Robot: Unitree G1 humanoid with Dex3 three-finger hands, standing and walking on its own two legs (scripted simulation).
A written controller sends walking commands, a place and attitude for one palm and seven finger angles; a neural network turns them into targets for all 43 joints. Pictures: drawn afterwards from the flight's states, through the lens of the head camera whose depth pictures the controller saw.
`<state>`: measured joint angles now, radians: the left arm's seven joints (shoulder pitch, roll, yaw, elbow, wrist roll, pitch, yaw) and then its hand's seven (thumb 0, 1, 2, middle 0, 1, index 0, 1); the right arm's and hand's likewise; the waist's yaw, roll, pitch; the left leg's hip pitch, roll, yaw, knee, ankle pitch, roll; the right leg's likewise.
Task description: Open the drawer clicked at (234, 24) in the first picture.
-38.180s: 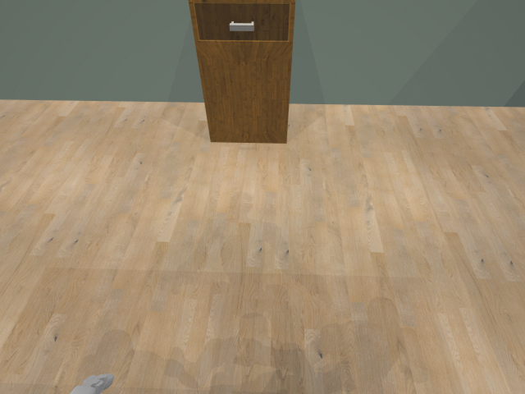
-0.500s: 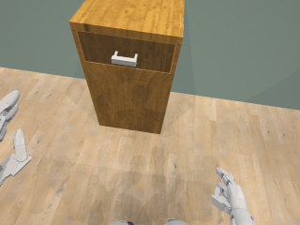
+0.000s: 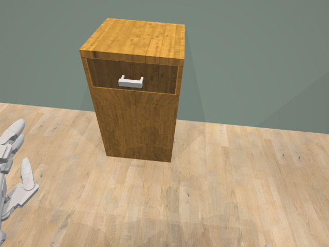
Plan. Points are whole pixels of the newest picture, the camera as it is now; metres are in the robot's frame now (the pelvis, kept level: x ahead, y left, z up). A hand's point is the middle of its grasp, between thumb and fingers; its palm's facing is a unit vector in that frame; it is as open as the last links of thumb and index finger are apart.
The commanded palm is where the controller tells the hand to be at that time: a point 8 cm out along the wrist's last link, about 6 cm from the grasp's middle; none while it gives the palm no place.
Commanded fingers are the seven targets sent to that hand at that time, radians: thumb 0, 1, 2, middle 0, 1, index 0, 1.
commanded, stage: stop stepping back and stand still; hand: left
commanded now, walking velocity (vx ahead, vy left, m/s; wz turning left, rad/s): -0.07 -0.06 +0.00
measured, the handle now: (131, 80) +0.85 +0.19 -0.06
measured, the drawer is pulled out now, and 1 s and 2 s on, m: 0.00 0.00 0.00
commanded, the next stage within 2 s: let the arm hang, fingers relaxed in 0.76 s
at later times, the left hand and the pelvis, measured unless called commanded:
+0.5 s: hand (25, 204) +0.16 +0.24 +0.15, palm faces +0.34 -0.83 -0.44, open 7.5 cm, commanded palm +0.11 +0.28 +0.18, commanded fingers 0.00 0.90 0.90 -0.20 -0.30 -0.20 -0.30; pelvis -0.03 +0.00 +0.01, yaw -2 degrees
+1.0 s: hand out of the picture +0.13 +0.26 -0.03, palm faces +0.03 -0.89 -0.46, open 7.4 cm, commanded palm none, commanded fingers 0.00 0.90 0.90 -0.20 -0.30 -0.20 -0.30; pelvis -0.06 +0.03 +0.00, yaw -2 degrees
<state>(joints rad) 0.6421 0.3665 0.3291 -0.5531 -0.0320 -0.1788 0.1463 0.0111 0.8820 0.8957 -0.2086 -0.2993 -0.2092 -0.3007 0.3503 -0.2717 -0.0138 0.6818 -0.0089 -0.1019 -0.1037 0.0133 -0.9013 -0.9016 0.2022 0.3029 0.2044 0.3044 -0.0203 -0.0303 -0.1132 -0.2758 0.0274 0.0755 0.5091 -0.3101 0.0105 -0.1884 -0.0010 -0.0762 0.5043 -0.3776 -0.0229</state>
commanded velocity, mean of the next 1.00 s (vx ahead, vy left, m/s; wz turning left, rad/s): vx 0.00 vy -0.02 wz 0.00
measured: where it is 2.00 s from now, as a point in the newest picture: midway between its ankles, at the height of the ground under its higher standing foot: outside the picture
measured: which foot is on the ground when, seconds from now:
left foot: down 0.00-1.00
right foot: down 0.00-1.00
